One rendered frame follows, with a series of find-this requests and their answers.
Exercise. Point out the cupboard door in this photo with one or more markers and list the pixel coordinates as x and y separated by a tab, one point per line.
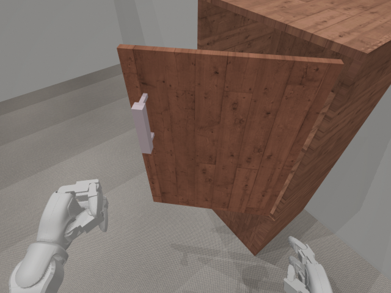
228	126

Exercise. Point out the left robot forearm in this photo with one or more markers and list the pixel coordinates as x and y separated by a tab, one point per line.
41	270

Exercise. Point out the handle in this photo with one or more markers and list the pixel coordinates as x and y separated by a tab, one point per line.
139	112

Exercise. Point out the left robot hand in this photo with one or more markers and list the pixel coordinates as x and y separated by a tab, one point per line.
56	224

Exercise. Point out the right robot hand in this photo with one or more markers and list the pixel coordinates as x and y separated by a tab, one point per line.
312	275

